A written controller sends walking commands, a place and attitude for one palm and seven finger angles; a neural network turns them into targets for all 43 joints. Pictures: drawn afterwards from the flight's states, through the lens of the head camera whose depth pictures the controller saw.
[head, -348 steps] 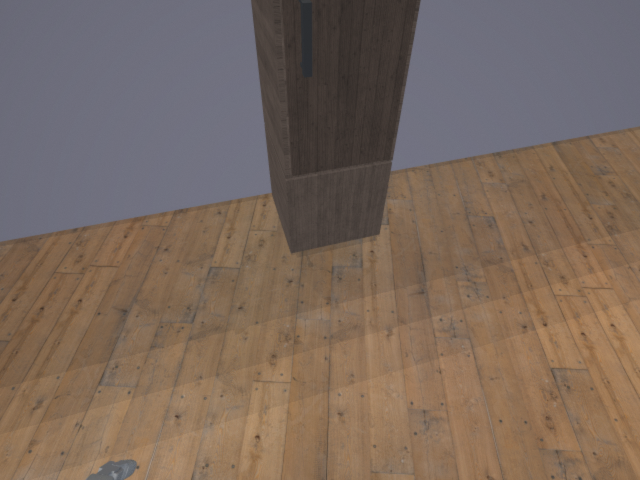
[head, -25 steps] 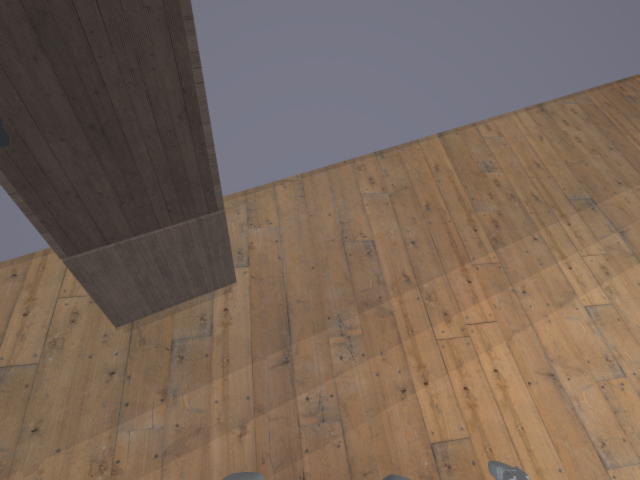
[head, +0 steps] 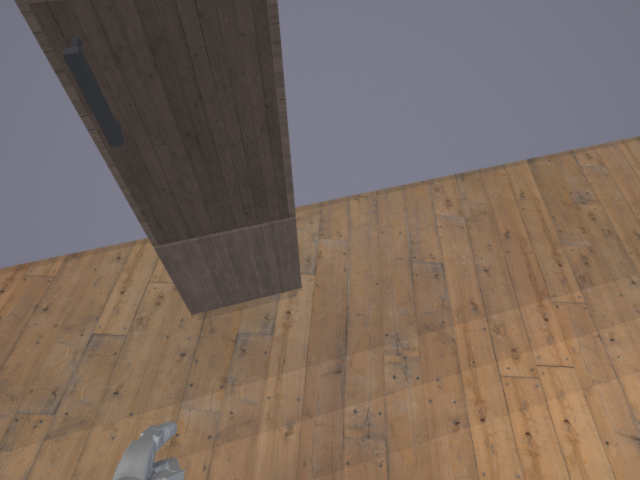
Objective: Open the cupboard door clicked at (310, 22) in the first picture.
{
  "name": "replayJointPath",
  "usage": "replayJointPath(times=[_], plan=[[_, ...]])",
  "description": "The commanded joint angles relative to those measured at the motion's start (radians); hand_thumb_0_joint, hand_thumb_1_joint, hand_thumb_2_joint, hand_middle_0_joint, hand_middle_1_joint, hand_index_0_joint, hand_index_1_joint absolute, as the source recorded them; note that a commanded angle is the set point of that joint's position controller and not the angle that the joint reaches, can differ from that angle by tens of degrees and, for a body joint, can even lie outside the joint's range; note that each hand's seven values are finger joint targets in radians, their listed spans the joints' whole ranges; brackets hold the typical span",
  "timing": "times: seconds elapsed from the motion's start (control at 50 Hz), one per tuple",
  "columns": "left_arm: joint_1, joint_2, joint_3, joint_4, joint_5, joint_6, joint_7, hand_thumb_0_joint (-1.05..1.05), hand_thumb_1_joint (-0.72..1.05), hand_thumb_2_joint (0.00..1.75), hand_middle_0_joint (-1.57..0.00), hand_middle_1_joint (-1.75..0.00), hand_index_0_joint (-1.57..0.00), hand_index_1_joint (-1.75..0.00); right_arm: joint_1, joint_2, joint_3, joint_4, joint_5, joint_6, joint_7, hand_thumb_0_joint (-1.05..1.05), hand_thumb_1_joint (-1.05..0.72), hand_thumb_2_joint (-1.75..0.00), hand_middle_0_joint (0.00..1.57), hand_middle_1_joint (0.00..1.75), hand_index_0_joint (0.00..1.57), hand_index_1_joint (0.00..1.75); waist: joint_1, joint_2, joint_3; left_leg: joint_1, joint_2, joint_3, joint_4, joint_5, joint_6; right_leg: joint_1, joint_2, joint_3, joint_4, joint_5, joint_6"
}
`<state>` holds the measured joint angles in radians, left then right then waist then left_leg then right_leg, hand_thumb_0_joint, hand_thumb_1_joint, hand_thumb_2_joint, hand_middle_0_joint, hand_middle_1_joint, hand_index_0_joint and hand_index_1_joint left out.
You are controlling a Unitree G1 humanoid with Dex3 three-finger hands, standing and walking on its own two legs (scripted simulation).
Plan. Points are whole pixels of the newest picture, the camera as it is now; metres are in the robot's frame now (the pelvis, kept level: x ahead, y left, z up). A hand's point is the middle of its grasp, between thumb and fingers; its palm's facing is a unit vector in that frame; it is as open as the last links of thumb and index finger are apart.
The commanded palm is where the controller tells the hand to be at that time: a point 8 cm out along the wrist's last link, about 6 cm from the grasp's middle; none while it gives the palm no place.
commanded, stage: turn to face it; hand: left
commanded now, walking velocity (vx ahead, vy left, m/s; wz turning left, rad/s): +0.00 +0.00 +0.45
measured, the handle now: (97, 94) +0.71 +0.39 +0.11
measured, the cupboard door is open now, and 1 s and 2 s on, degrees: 0 0 0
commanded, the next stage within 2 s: take the last steps up to it in 0.28 s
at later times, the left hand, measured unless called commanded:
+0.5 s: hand out of the picture -0.07 +0.21 -0.18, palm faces +0.30 -0.93 -0.22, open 7.3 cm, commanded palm none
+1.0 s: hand out of the picture +0.15 +0.23 -0.17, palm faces +0.19 -0.96 -0.19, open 7.3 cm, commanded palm none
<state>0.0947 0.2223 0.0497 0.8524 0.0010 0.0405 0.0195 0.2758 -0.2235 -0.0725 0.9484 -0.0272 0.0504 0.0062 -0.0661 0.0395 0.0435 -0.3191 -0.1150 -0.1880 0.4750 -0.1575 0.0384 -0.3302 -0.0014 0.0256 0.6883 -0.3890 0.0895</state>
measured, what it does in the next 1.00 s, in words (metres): walks ahead: right foot, then left foot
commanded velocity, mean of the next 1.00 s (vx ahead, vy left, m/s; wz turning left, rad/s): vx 0.18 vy -0.03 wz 0.12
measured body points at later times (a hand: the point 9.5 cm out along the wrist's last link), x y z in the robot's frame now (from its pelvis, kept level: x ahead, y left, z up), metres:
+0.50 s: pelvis -0.02 +0.02 -0.01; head +0.00 +0.04 +0.44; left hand -0.08 +0.26 -0.17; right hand +0.13 -0.22 -0.14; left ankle -0.08 +0.12 -0.74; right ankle +0.00 -0.13 -0.74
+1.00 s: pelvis +0.10 +0.03 -0.01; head +0.12 +0.03 +0.44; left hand +0.14 +0.28 -0.15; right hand +0.02 -0.19 -0.16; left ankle -0.07 +0.12 -0.74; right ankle +0.23 -0.05 -0.72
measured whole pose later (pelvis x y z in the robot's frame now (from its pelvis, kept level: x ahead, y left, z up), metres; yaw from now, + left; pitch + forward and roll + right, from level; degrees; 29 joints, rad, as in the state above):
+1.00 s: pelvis +0.10 +0.03 -0.01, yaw +14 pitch -1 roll +1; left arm 0.14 0.18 0.04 1.02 0.01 0.00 -0.03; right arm 0.50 -0.14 -0.03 1.15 -0.03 -0.05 -0.03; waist -0.07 0.01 0.05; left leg 0.10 0.00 0.04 0.33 -0.41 0.00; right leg -0.49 -0.07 -0.10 0.69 -0.25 0.01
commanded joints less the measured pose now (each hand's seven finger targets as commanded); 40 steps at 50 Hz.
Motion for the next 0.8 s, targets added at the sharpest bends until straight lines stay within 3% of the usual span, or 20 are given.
replayJointPath(times=[0.0,0.02,0.04,0.06,0.08,0.12,0.14,0.22,0.34,0.38,0.42,0.44,0.46,0.48,0.5,0.52,0.56,0.6,0.68,0.78], plan=[[0.153,0.182,0.049,-0.040,0.006,-0.035,0.024,0.00,0.90,0.90,-0.20,-0.30,-0.20,-0.30,-0.033,-0.131,-0.044,-0.092,0.021,-0.016,-0.003,0.00,-0.90,-0.90,0.20,0.30,0.20,0.30,0.093,-0.072,-0.155,-0.171,0.136,-0.182,0.071,-0.094,-0.002,0.386,-0.151,0.122,-0.396,0.113,-0.066],[0.136,0.268,0.062,-0.056,0.023,-0.041,0.030,0.00,0.90,0.90,-0.20,-0.30,-0.20,-0.30,-0.017,-0.078,-0.036,-0.115,0.024,-0.018,-0.005,0.00,-0.90,-0.90,0.20,0.30,0.20,0.30,0.095,-0.342,-0.128,-0.353,0.001,0.037,0.330,-0.354,-0.081,0.422,-0.431,0.417,-0.470,0.087,-0.180],[0.114,0.256,0.053,-0.070,0.017,-0.032,0.031,0.00,0.90,0.90,-0.20,-0.30,-0.20,-0.30,-0.039,-0.141,-0.050,-0.114,0.006,-0.014,-0.006,0.00,-0.90,-0.90,0.20,0.30,0.20,0.30,0.089,-0.238,-0.095,-0.288,0.036,0.057,0.521,-0.408,-0.076,0.221,-0.500,0.390,-0.469,0.131,-0.242],[0.039,0.208,0.044,-0.084,0.015,-0.032,0.032,0.00,0.90,0.90,-0.20,-0.30,-0.20,-0.30,-0.022,-0.134,-0.051,-0.099,0.002,-0.004,0.000,0.00,-0.90,-0.90,0.20,0.30,0.20,0.30,0.044,-0.168,-0.047,-0.263,0.062,0.047,0.623,-0.336,-0.072,0.131,-0.425,0.283,-0.471,0.103,-0.241],[-0.001,0.182,0.041,-0.085,0.012,-0.037,0.027,0.00,0.90,0.90,-0.20,-0.30,-0.20,-0.30,0.002,-0.120,-0.051,-0.074,0.000,0.006,0.005,0.00,-0.90,-0.90,0.20,0.30,0.20,0.30,0.024,-0.199,-0.033,-0.246,0.078,0.069,0.678,-0.290,-0.080,0.097,-0.358,0.229,-0.461,0.113,-0.211],[-0.022,0.137,0.025,-0.079,0.010,-0.043,0.021,0.00,0.90,0.90,-0.20,-0.30,-0.20,-0.30,0.033,-0.115,-0.048,-0.050,0.001,0.013,0.016,0.00,-0.90,-0.90,0.20,0.30,0.20,0.30,0.002,-0.198,0.014,-0.233,0.107,0.111,0.740,-0.200,-0.092,0.061,-0.287,0.087,-0.428,0.206,-0.181],[0.004,0.131,0.023,-0.070,0.012,-0.047,0.019,0.00,0.90,0.90,-0.20,-0.30,-0.20,-0.30,0.030,-0.102,-0.043,-0.046,0.001,0.013,0.017,0.00,-0.90,-0.90,0.20,0.30,0.20,0.30,0.012,-0.197,0.020,-0.234,0.108,0.129,0.745,-0.176,-0.099,0.078,-0.269,0.043,-0.417,0.250,-0.172],[0.131,0.142,0.026,-0.020,0.018,-0.050,0.017,0.00,0.90,0.90,-0.20,-0.30,-0.20,-0.30,-0.047,-0.097,-0.034,-0.057,0.004,0.013,0.015,0.00,-0.90,-0.90,0.20,0.30,0.20,0.30,0.070,-0.231,0.024,-0.236,0.129,0.156,0.660,-0.193,-0.115,0.145,-0.291,0.032,-0.403,0.301,-0.187],[0.218,0.198,0.044,0.032,0.036,-0.045,0.012,0.00,0.90,0.90,-0.20,-0.30,-0.20,-0.30,-0.149,-0.064,-0.007,-0.071,0.017,-0.003,0.009,0.00,-0.90,-0.90,0.20,0.30,0.20,0.30,0.118,-0.268,-0.013,-0.101,0.121,0.230,0.332,-0.319,-0.103,0.204,-0.325,0.015,-0.323,0.526,-0.224],[0.224,0.200,0.046,0.051,0.033,-0.045,0.011,0.00,0.90,0.90,-0.20,-0.30,-0.20,-0.30,-0.110,-0.056,0.003,-0.054,0.020,-0.016,0.003,0.00,-0.90,-0.90,0.20,0.30,0.20,0.30,0.106,-0.278,-0.065,-0.014,0.103,0.258,0.204,-0.278,-0.092,0.223,-0.316,0.001,-0.284,0.559,-0.205],[0.210,0.186,0.043,0.069,0.024,-0.042,0.006,0.00,0.90,0.90,-0.20,-0.30,-0.20,-0.30,-0.038,-0.062,0.008,-0.026,0.016,-0.033,0.002,0.00,-0.90,-0.90,0.20,0.30,0.20,0.30,0.069,-0.244,-0.100,0.163,0.094,0.276,-0.007,-0.134,-0.077,0.153,-0.276,-0.038,-0.237,0.346,-0.142],[0.209,0.156,0.035,0.065,0.014,-0.038,0.002,0.00,0.90,0.90,-0.20,-0.30,-0.20,-0.30,0.012,-0.106,0.001,-0.011,0.014,-0.049,0.001,0.00,-0.90,-0.90,0.20,0.30,0.20,0.30,0.042,-0.113,-0.129,0.303,0.148,0.220,-0.122,-0.093,-0.059,0.055,-0.236,-0.084,-0.134,0.183,-0.103],[0.223,0.086,0.022,0.046,0.008,-0.035,-0.007,0.00,0.90,0.90,-0.20,-0.30,-0.20,-0.30,0.060,-0.206,-0.020,-0.003,0.003,-0.060,-0.004,0.00,-0.90,-0.90,0.20,0.30,0.20,0.30,0.019,0.178,-0.153,0.441,0.389,-0.090,-0.185,-0.107,0.025,-0.179,-0.118,-0.173,0.077,-0.076,-0.045],[0.157,0.061,0.007,0.018,0.022,-0.037,-0.008,0.00,0.90,0.90,-0.20,-0.30,-0.20,-0.30,0.116,-0.261,-0.031,0.009,0.002,-0.055,-0.008,0.00,-0.90,-0.90,0.20,0.30,0.20,0.30,-0.015,0.272,-0.098,0.428,0.509,-0.237,-0.236,-0.082,0.118,-0.317,-0.071,-0.154,0.236,-0.245,-0.036],[0.111,0.079,0.010,0.014,0.026,-0.040,-0.013,0.00,0.90,0.90,-0.20,-0.30,-0.20,-0.30,0.112,-0.244,-0.026,0.013,-0.003,-0.052,-0.010,0.00,-0.90,-0.90,0.20,0.30,0.20,0.30,-0.020,0.171,-0.033,0.348,0.527,-0.213,-0.254,-0.169,0.162,-0.331,-0.104,-0.101,0.324,-0.201,-0.056],[0.104,0.082,0.013,0.039,0.031,-0.037,-0.013,0.00,0.90,0.90,-0.20,-0.30,-0.20,-0.30,0.087,-0.191,-0.011,0.022,-0.003,-0.063,-0.022,0.00,-0.90,-0.90,0.20,0.30,0.20,0.30,-0.007,0.235,-0.018,0.306,0.466,-0.176,-0.277,-0.191,0.141,-0.335,-0.115,-0.065,0.367,-0.139,-0.055],[0.115,0.077,0.012,0.085,0.030,-0.045,-0.031,0.00,0.90,0.90,-0.20,-0.30,-0.20,-0.30,0.041,-0.121,0.014,0.019,0.002,-0.075,-0.031,0.00,-0.90,-0.90,0.20,0.30,0.20,0.30,0.021,0.148,0.072,0.248,0.394,-0.075,-0.279,-0.065,0.108,-0.318,-0.120,-0.056,0.406,0.005,-0.056],[0.163,0.060,0.006,0.124,0.027,-0.048,-0.037,0.00,0.90,0.90,-0.20,-0.30,-0.20,-0.30,0.059,-0.104,0.022,0.032,0.009,-0.093,-0.035,0.00,-0.90,-0.90,0.20,0.30,0.20,0.30,0.042,0.102,0.066,0.271,0.354,0.004,-0.274,0.125,0.095,-0.298,-0.108,-0.070,0.416,0.081,-0.045],[0.178,0.054,0.006,0.148,0.026,-0.041,-0.032,0.00,0.90,0.90,-0.20,-0.30,-0.20,-0.30,0.130,-0.080,0.021,0.067,0.016,-0.109,-0.041,0.00,-0.90,-0.90,0.20,0.30,0.20,0.30,0.051,0.076,0.051,0.333,0.349,0.063,-0.267,0.287,0.084,-0.332,-0.099,-0.070,0.430,0.142,-0.028],[0.063,0.037,0.003,0.112,0.021,-0.042,-0.038,0.00,0.90,0.90,-0.20,-0.30,-0.20,-0.30,0.204,-0.071,0.019,0.107,0.011,-0.117,-0.048,0.00,-0.90,-0.90,0.20,0.30,0.20,0.30,0.027,0.050,0.098,0.379,0.391,0.056,-0.273,0.325,0.123,-0.411,-0.120,-0.071,0.336,0.160,-0.029]])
